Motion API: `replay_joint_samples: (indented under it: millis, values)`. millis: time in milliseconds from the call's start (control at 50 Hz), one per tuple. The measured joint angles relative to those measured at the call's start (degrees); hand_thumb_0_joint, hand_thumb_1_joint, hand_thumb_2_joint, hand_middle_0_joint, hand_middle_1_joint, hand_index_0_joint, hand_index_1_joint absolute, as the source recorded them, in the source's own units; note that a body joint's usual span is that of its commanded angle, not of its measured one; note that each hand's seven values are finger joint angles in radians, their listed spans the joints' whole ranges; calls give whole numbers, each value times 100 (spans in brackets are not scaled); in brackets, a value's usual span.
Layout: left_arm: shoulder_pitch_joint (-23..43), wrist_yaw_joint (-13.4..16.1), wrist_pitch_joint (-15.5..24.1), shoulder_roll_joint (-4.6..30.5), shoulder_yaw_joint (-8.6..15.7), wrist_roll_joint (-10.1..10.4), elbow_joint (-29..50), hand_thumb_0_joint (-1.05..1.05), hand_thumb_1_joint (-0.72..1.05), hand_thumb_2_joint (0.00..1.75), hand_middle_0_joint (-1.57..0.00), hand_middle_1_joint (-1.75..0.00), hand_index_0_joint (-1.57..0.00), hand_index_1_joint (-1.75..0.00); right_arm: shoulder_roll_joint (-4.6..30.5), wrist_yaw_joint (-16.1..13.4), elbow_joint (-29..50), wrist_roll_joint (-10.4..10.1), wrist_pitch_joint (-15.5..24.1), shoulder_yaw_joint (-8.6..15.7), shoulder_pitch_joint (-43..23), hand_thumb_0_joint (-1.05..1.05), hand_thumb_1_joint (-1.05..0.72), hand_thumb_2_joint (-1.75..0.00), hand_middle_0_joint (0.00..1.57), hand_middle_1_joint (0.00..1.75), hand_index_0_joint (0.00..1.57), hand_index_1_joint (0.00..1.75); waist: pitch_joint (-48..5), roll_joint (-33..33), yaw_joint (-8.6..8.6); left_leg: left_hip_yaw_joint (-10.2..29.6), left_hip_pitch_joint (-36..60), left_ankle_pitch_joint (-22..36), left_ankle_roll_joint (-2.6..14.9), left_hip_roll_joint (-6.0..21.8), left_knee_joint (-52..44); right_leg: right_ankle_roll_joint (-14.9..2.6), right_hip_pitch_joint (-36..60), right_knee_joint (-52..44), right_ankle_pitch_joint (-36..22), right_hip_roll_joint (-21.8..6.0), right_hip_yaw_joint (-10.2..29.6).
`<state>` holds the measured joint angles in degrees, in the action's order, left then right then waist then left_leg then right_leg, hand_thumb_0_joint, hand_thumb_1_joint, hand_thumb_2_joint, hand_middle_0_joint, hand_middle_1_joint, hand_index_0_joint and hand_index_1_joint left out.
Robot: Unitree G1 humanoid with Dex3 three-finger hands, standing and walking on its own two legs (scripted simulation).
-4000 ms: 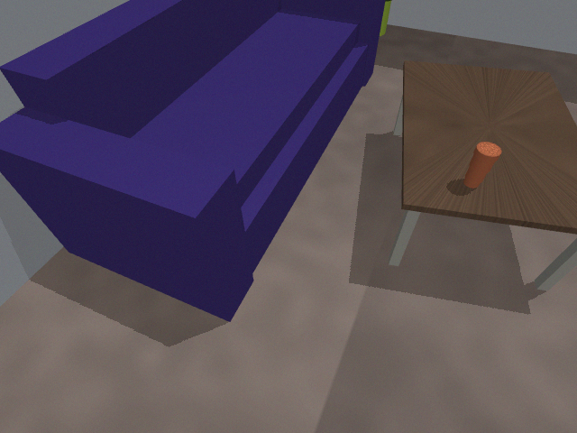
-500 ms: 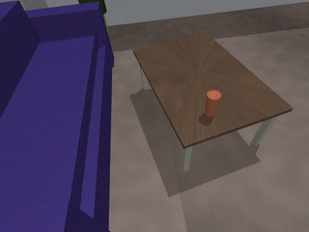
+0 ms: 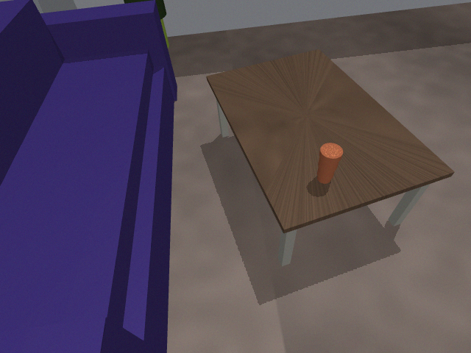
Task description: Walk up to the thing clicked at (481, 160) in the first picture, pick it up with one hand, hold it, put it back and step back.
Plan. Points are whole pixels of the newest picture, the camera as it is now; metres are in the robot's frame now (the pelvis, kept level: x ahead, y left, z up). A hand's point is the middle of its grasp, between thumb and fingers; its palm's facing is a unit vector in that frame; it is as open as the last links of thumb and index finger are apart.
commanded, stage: walk up
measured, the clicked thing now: (327, 165) +0.75 -0.26 -0.30
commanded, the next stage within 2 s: stand in 0.76 s
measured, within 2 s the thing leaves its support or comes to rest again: neither
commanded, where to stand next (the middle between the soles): +0.08 -0.02 m, yaw +0 degrees
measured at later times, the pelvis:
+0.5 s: pelvis +0.00 +0.00 +0.01, yaw -1 degrees
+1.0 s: pelvis -0.01 -0.02 +0.01, yaw +0 degrees
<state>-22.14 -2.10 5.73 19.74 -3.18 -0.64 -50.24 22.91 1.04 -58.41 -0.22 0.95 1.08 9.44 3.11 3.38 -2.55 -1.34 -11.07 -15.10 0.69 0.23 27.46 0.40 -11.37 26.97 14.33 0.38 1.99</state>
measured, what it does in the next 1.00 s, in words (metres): stands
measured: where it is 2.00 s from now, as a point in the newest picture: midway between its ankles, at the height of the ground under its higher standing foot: outside the picture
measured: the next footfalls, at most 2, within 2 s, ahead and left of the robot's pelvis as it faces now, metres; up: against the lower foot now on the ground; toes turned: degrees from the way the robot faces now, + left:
none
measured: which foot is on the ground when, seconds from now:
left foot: down 0.00-1.00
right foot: down 0.00-1.00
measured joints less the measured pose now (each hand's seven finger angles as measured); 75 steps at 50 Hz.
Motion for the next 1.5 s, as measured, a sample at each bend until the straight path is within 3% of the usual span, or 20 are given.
replay_joint_samples:
  millis: [300, 800, 1040, 1500]
  values:
    - [135, 32, -64, -8, 24, -34, -243, 1, 90, 90, -24, -32, -50, -30, -196, 74, -219, 7, -58, -73, -258, 1, -90, -89, 20, 30, 20, 30, -58, 2, -16, -8, 161, 107, -18, 28, -246, -8, 171, -279, -128, 25, 8]
    - [202, 98, -117, 5, 112, -8, -495, 1, 90, 90, -22, -31, -56, -30, -178, 45, -517, 31, -99, -38, -261, 1, -90, -89, 20, 30, 20, 30, -3, -17, 59, -68, 354, 213, -69, 77, -553, -37, 308, -523, -229, 72, 67]
    - [580, 278, -239, 41, 106, -22, -705, 1, 90, 90, -19, -31, -49, -30, -203, 54, -657, 21, -197, -99, -614, 1, -90, -89, 20, 30, 20, 30, 42, -72, 131, 106, 351, 457, -135, 126, -725, -101, 386, -750, -450, 118, -106]
    - [584, 195, -181, 24, 155, -22, -728, 1, 90, 90, -17, -29, -46, -30, -242, 47, -826, 70, -158, -102, -106, 1, -90, -89, 20, 30, 20, 30, 3, -49, 156, 134, 243, 485, -147, 151, -738, -104, 349, -899, -537, 139, -134]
